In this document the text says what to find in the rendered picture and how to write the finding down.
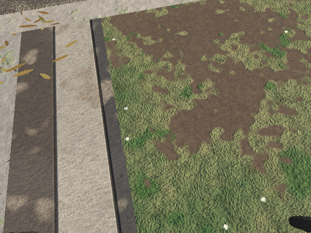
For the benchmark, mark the right robot hand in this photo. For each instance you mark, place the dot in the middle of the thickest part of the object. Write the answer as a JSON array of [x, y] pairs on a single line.
[[301, 222]]

